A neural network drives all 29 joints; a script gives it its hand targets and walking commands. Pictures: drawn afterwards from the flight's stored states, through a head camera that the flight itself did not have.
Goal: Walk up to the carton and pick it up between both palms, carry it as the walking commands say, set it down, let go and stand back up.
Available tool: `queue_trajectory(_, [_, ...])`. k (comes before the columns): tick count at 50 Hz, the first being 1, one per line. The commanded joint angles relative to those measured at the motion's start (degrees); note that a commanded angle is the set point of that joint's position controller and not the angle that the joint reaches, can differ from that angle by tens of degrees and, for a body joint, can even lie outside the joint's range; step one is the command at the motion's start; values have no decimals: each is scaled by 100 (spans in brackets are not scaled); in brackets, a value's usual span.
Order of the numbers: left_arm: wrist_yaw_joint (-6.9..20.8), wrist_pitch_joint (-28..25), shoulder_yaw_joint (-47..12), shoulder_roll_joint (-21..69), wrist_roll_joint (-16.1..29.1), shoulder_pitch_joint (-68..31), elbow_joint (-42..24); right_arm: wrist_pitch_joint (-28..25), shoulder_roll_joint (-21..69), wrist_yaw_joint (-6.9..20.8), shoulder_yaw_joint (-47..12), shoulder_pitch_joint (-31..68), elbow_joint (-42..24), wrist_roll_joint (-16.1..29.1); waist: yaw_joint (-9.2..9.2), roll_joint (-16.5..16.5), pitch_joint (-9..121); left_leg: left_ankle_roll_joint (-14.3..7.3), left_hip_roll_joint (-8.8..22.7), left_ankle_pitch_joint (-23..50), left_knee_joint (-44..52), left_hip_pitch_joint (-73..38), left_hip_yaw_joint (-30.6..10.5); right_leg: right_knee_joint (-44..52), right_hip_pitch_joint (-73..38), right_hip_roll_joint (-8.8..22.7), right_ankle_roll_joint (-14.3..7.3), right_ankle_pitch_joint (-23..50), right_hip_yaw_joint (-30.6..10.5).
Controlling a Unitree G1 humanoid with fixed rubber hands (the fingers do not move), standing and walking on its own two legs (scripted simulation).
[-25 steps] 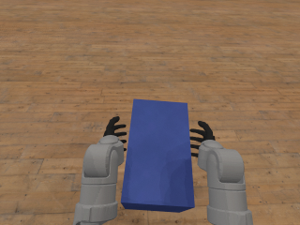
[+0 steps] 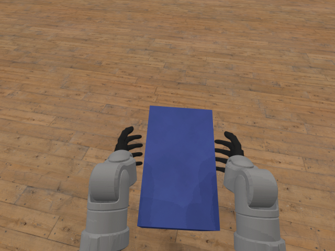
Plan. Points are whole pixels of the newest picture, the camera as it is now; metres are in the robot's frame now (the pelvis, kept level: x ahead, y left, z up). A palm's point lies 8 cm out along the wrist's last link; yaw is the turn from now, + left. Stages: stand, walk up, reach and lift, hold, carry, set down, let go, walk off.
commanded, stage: carry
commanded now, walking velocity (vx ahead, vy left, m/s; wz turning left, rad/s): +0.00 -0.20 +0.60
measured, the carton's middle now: (176, 169) +0.33 +0.00 +0.02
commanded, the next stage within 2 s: none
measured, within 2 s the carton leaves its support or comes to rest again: neither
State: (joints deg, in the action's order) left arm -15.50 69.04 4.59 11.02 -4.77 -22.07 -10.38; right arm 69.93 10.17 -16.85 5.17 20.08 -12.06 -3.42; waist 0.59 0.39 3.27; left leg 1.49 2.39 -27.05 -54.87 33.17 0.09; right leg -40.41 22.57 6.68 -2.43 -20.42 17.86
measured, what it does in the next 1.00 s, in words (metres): steps to the right, turning left: left foot, then right foot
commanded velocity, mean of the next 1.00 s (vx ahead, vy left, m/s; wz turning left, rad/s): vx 0.00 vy -0.15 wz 0.46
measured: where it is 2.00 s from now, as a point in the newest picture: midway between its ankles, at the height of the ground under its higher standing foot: outside the picture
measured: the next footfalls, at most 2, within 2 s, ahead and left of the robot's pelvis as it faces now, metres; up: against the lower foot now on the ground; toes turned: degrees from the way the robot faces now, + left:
left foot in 0.04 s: +0.09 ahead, +0.12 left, +0.00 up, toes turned +6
right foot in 0.30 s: +0.03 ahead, -0.15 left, +0.00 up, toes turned -2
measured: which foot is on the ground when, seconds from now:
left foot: up 0.00-0.02, down 0.04-0.32, up 0.34-0.58, down 0.60-0.84, up 0.86-1.00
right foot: down 0.00-0.04, up 0.06-0.28, down 0.30-0.60, up 0.62-0.82, down 0.84-1.00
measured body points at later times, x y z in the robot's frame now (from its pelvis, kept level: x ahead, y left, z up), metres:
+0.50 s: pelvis -0.05 -0.07 +0.00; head -0.04 -0.08 +0.45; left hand +0.23 +0.13 +0.10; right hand +0.29 -0.11 +0.10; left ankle -0.07 +0.07 -0.65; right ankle -0.01 -0.15 -0.72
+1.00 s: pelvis -0.07 -0.14 +0.01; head -0.05 -0.15 +0.46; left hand +0.15 +0.11 +0.10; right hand +0.26 -0.11 +0.09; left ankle -0.13 -0.01 -0.66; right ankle +0.00 -0.21 -0.72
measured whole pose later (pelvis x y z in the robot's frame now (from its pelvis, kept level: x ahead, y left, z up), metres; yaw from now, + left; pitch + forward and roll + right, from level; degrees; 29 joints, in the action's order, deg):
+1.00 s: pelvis -0.07 -0.14 +0.01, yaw +27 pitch +1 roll +1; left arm -14.8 68.9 4.8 10.1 -4.0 -19.6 -12.7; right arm 69.7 9.8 -17.1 2.4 19.0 -13.7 -3.0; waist 1.4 1.5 0.4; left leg 1.2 2.7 -26.1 -62.1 31.6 -0.2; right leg -38.8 21.8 5.0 -2.5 -18.4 11.3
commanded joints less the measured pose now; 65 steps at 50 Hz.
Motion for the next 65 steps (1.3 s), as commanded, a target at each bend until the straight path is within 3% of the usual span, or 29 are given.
queue_trajectory(1, [991,-229,-2679,6246,1978,-1997,-747,-249,5754,1146,-2582,2343,-856,1694,-173,-503,2967,-314,108,1377,2354,-1628,859,135,-1471,1230,-227,2631,-456])
queue_trajectory(2, [1027,-255,-2780,6305,2049,-2095,-805,-304,5764,1178,-2532,2308,-929,1653,-285,78,3177,-535,595,2036,2430,-2780,-368,-326,-267,1099,186,1603,-499])
queue_trajectory(3, [1057,-278,-2942,6414,2160,-2161,-1002,-362,5635,1174,-2421,2293,-1030,1594,-238,1930,3349,-994,2027,4119,2842,-3683,-2726,-1356,1119,337,645,-836,-305])
queue_trajectory(4, [1092,-297,-3239,6389,2320,-2739,-1372,-446,5701,1178,-2280,2142,-970,1535,-260,2613,3088,-1324,2121,4645,3171,-3587,-3937,-2040,1730,-398,777,-2321,-972])
queue_trajectory(7, [1167,-373,-3320,6596,2498,-3069,-1454,-546,5796,1158,-2478,2672,-1453,1611,-290,1119,2603,-947,1509,2882,3075,-2977,-2821,-2247,1616,-356,570,-1409,-1797])
queue_trajectory(11, [1128,-461,-3281,6492,2546,-3035,-1805,-612,5857,1085,-2563,2767,-1715,1723,-282,1543,3059,-777,1307,4227,2929,-2904,-2481,-763,684,-639,500,-1013,-1660])
queue_trajectory(14, [1118,-362,-3113,6303,2420,-2495,-1514,-540,5774,1018,-2695,2408,-1662,1631,-228,1566,3173,-380,998,3507,2866,-1800,-1806,1232,-1295,-624,316,-483,-1237])
queue_trajectory(15, [1119,-326,-3010,6271,2345,-2284,-1357,-504,5814,1003,-2749,2344,-1575,1596,-167,1143,3082,-54,572,2238,2589,-716,-1262,1786,-2471,-350,163,-275,-1239])
queue_trajectory(16, [1139,-359,-2902,6183,2218,-2211,-1323,-490,5815,1035,-2894,2475,-1792,1639,-79,-862,2946,26,-148,303,1273,518,-248,2296,-3061,1118,-411,-837,-2500])
queue_trajectory(17, [1134,-363,-2817,6199,2182,-2141,-1228,-430,5743,1047,-2879,2639,-1786,1628,-87,-1836,2608,20,-241,-813,-520,1192,488,2182,-2390,2234,-955,252,-3117])
queue_trajectory(20, [1134,-280,-2665,6147,2100,-2385,-1277,-344,5946,1100,-2993,3021,-1588,1815,-93,-601,1916,-46,282,-329,-2109,1222,634,1541,-1758,1776,-1027,1738,-1477])
queue_trajectory(25, [1009,-201,-2484,5995,1959,-2144,-930,-186,5658,1047,-2719,2687,-1065,1725,-37,-1041,2400,-88,24,-269,113,211,1131,825,-2287,1430,-835,3417,-866])
queue_trajectory(28, [1001,-221,-2615,6172,2007,-2020,-882,-239,5699,1080,-2653,2481,-1141,1682,-145,-894,2882,-303,88,1137,2112,-1229,1076,468,-1876,1405,-404,2648,-454])
queue_trajectory(29, [1013,-215,-2684,6187,2019,-1948,-847,-256,5704,1108,-2636,2314,-1106,1636,-231,-310,3001,-456,259,1666,2538,-2230,345,124,-953,1177,3,1609,-350])
queue_trajectory(31, [1078,-246,-3120,6365,2253,-2305,-1245,-383,5616,1121,-2423,2048,-1072,1507,-299,2569,2993,-1270,2193,3382,3376,-3642,-3776,-1468,1760,-141,784,-2080,-344])
queue_trajectory(32, [1113,-264,-3313,6406,2337,-2781,-1391,-442,5732,1122,-2443,2267,-1201,1549,-287,2079,2738,-1397,2016,3145,3395,-3245,-4019,-2092,1711,-344,724,-1992,-1373])
queue_trajectory(34, [1179,-353,-3389,6572,2530,-3137,-1612,-549,5793,1113,-2697,2650,-1629,1676,-341,998,2532,-1078,1570,2823,3130,-3063,-2938,-2125,1590,-284,606,-1285,-1656])
queue_trajectory(38, [1159,-466,-3309,6485,2580,-3076,-1859,-649,5796,1063,-2763,2826,-1995,1785,-342,1445,3029,-805,1235,4547,2810,-2982,-2275,-634,598,-602,554,-904,-1441])
queue_trajectory(41, [1134,-374,-3041,6206,2443,-2547,-1619,-531,5756,1013,-2861,2325,-1693,1688,-237,1275,3176,-489,847,3670,2494,-1798,-1461,1501,-1389,-573,359,-114,-1064])
queue_trajectory(42, [1155,-349,-2964,6131,2383,-2390,-1537,-512,5741,1007,-2894,2241,-1640,1647,-171,768,3125,-281,463,2525,2140,-767,-955,1810,-2552,-179,235,134,-1192])
queue_trajectory(43, [1168,-368,-2852,6018,2271,-2255,-1394,-485,5728,1009,-2964,2351,-1731,1642,-82,-1102,3089,-108,-131,548,936,593,-93,2089,-3278,1563,-370,860,-2822])
queue_trajectory(44, [1168,-389,-2857,6097,2295,-2376,-1471,-457,5749,1025,-3044,2684,-1802,1730,-105,-1706,2776,-124,-53,-827,-381,1071,347,1856,-2633,2266,-885,1948,-2992])
queue_trajectory(47, [1158,-307,-2603,5950,2189,-2488,-1416,-369,5866,1041,-3112,2861,-1533,1800,-111,-640,2169,-141,210,-322,-1439,890,427,1544,-1879,1853,-915,2358,-1942])
queue_trajectory(52, [1081,-233,-2384,5789,2061,-2183,-956,-253,5640,946,-2955,2567,-1103,1698,-64,-1179,2668,-163,-121,-120,500,-120,754,1031,-2261,1450,-701,3890,-1516])
queue_trajectory(55, [1087,-259,-2526,5947,2117,-2026,-905,-289,5697,972,-2921,2229,-1100,1619,-149,-1040,3016,-287,-163,1586,2648,-1369,817,821,-1934,1319,-303,3131,-1224])
queue_trajectory(56, [1099,-293,-2666,5968,2147,-2096,-1044,-329,5775,1011,-2907,2188,-1075,1607,-159,-612,3212,-376,66,2057,2754,-2040,338,752,-1396,1210,14,2335,-1174])
queue_trajectory(58, [1143,-318,-3082,6121,2323,-2513,-1492,-476,5655,1038,-2746,2096,-1144,1589,-199,1673,3346,-913,1386,4311,2839,-3122,-1823,-170,301,333,624,-170,-699])
queue_trajectory(61, [1191,-345,-3127,6213,2384,-2944,-1547,-560,5734,1044,-3002,2696,-1600,1724,-202,1082,3113,-755,1126,4447,2685,-2801,-1144,423,-182,-4,534,-260,-856])
queue_trajectory(65, [1175,-277,-2890,6084,2192,-2676,-1204,-443,5779,1046,-3069,2584,-1435,1658,-147,-17,3034,-497,351,2308,2288,-1468,-223,1280,-1449,798,212,684,-1245])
